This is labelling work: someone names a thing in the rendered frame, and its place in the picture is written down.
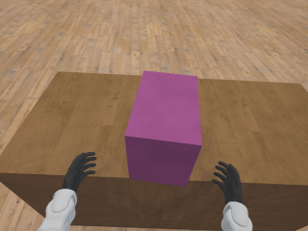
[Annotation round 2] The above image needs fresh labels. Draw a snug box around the carton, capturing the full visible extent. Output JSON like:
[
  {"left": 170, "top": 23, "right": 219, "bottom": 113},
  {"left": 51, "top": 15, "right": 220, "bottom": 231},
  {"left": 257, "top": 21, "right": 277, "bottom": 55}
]
[{"left": 124, "top": 70, "right": 202, "bottom": 187}]

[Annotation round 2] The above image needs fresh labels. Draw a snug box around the right robot hand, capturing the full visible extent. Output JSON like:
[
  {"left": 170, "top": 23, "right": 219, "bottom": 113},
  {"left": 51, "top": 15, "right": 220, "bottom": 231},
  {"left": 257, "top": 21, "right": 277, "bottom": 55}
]
[{"left": 212, "top": 161, "right": 243, "bottom": 204}]

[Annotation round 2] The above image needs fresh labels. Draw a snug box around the left robot forearm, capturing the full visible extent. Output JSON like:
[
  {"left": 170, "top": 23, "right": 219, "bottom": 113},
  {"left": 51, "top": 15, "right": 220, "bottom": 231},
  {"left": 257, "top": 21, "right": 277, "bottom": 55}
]
[{"left": 38, "top": 189, "right": 77, "bottom": 231}]

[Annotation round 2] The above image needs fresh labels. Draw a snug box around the left robot hand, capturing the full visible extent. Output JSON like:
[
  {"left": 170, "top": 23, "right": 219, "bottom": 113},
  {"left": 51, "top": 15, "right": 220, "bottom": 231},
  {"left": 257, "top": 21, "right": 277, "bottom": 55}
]
[{"left": 61, "top": 152, "right": 97, "bottom": 192}]

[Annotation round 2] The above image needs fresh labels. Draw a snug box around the right robot forearm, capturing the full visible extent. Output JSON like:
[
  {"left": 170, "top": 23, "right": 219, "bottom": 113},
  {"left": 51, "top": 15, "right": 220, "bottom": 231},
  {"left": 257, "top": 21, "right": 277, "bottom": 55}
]
[{"left": 221, "top": 201, "right": 253, "bottom": 231}]

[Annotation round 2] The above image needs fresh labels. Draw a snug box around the pedestal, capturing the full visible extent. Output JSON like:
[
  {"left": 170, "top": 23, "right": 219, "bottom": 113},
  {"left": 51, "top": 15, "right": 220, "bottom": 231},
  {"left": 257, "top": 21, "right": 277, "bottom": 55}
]
[{"left": 0, "top": 71, "right": 308, "bottom": 231}]

